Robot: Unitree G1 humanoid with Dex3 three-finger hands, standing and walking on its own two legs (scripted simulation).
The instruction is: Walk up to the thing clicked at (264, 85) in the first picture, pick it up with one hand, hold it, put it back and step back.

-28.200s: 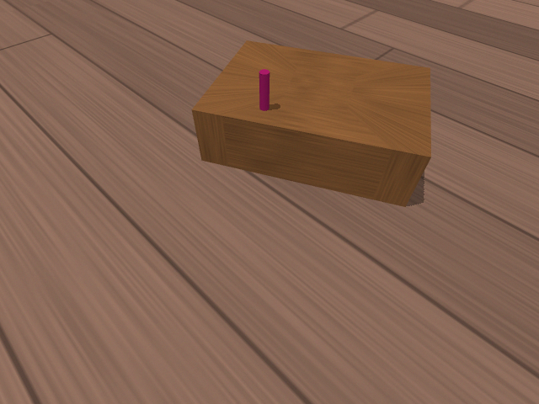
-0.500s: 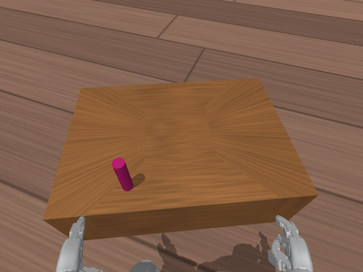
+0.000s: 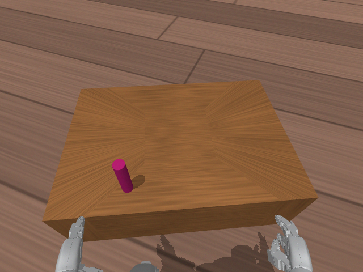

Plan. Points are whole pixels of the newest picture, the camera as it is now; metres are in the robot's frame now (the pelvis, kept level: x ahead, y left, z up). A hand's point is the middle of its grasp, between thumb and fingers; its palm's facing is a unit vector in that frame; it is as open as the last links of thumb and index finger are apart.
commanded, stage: stand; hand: left
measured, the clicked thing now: (123, 177) +0.49 +0.22 -0.30
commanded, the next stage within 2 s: none
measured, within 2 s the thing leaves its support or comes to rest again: neither
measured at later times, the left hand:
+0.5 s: hand out of the picture +0.08 +0.26 -0.11, palm faces -0.01 -0.93 -0.36, open 9.5 cm
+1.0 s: hand out of the picture +0.04 +0.26 -0.10, palm faces -0.01 -0.94 -0.34, open 7.4 cm
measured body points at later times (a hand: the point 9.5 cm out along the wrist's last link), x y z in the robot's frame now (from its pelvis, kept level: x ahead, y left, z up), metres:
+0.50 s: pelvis +0.00 +0.02 +0.03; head +0.01 +0.02 +0.48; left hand +0.08 +0.31 -0.09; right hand +0.09 -0.28 -0.09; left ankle +0.03 +0.13 -0.69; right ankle -0.04 -0.13 -0.69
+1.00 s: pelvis -0.01 +0.02 +0.06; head -0.01 +0.02 +0.51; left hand +0.04 +0.31 -0.08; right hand +0.06 -0.28 -0.08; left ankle +0.03 +0.13 -0.69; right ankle -0.04 -0.13 -0.69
